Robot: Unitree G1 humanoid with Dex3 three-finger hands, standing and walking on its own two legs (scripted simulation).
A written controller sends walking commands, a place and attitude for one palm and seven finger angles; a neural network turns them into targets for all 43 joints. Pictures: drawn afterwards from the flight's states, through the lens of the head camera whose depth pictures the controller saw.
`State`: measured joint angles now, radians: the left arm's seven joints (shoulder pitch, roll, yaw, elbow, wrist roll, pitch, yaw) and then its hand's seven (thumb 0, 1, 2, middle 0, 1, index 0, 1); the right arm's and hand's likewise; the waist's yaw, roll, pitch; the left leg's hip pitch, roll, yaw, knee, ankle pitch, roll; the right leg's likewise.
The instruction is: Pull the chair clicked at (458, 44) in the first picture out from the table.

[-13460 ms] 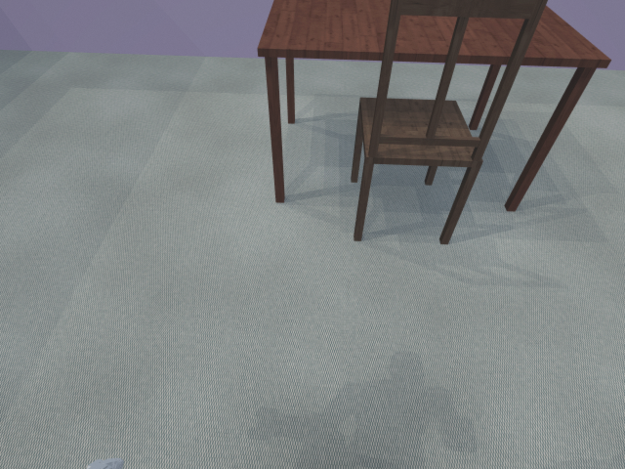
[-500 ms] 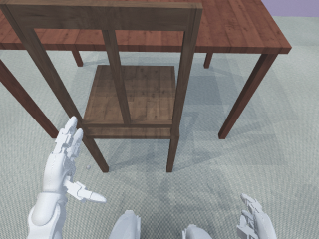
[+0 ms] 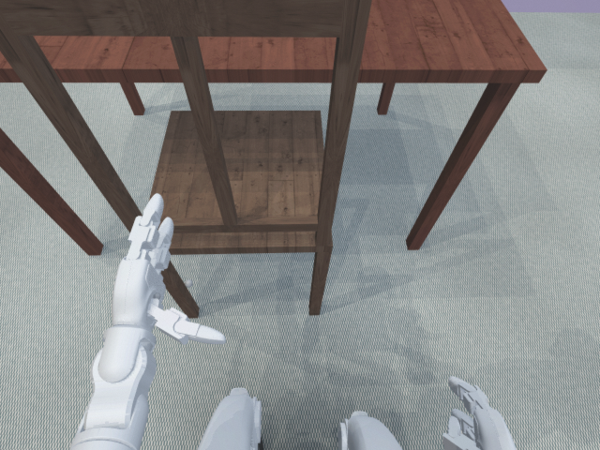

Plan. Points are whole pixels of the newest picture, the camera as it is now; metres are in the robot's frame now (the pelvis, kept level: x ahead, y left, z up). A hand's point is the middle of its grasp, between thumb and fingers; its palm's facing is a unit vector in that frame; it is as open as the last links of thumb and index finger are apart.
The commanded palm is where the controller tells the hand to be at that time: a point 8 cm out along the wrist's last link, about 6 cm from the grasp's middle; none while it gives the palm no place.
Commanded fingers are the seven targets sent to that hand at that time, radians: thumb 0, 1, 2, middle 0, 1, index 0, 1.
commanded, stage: aim the fingers beside a spindle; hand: left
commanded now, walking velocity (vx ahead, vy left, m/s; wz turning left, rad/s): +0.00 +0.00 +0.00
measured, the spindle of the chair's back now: (213, 153) +0.52 +0.15 +0.05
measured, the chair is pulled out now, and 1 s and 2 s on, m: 0.00 0.00 0.00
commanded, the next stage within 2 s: push the fingers through the gap in 1.30 s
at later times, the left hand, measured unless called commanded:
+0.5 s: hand (219, 257) +0.37 +0.13 +0.01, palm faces +0.03 -1.00 -0.02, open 16.9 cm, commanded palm +0.34 +0.17 +0.01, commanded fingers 0.00 -0.50 0.30 -0.06 -0.08 -0.06 -0.08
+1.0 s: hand (222, 265) +0.36 +0.12 +0.01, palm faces +0.01 -1.00 -0.01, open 16.9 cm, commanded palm +0.34 +0.17 +0.01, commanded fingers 0.00 -0.50 0.30 -0.06 -0.08 -0.06 -0.08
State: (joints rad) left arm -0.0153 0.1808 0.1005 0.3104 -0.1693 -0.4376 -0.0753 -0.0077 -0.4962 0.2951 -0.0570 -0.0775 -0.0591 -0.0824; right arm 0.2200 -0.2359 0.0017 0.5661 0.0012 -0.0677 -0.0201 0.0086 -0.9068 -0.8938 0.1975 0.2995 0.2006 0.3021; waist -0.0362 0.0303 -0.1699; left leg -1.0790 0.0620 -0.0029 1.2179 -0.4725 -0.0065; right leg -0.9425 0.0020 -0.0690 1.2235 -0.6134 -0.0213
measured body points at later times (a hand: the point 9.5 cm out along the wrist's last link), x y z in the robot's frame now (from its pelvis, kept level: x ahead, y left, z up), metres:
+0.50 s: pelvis +0.00 +0.00 -0.02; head +0.10 +0.00 +0.42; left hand +0.36 +0.18 +0.02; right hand +0.13 -0.25 -0.13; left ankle +0.06 +0.12 -0.63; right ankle -0.01 -0.11 -0.63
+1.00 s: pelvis -0.01 +0.00 -0.02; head +0.09 +0.01 +0.42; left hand +0.35 +0.18 +0.01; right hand +0.13 -0.25 -0.13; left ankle +0.06 +0.12 -0.63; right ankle -0.01 -0.11 -0.63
